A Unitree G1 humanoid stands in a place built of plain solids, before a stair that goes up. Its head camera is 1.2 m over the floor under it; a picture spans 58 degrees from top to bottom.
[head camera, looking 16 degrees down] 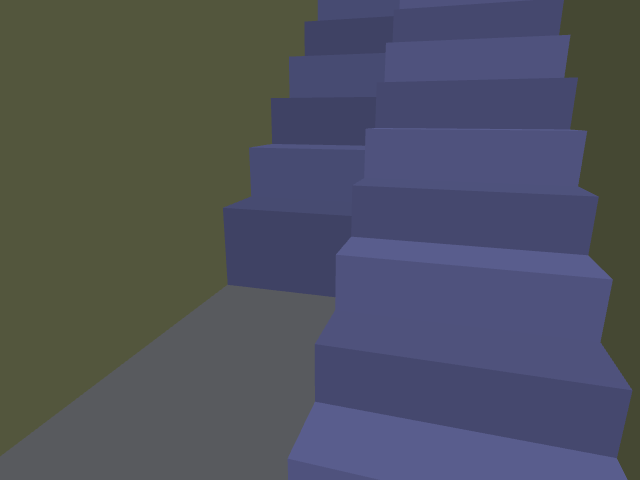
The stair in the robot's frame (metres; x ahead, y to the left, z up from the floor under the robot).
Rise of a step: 0.19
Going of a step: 0.23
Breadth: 0.79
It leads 16 degrees to the right of straight ahead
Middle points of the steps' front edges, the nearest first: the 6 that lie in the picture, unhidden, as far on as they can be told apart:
1.00 -0.36 0.57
1.23 -0.43 0.77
1.45 -0.49 0.96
1.67 -0.56 1.15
1.90 -0.63 1.34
2.13 -0.69 1.53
